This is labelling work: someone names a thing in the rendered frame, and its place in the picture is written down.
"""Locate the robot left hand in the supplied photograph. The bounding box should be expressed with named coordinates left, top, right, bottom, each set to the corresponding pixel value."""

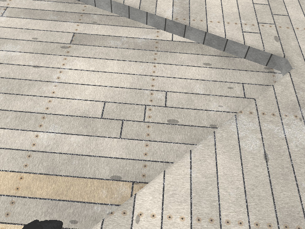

left=22, top=219, right=63, bottom=229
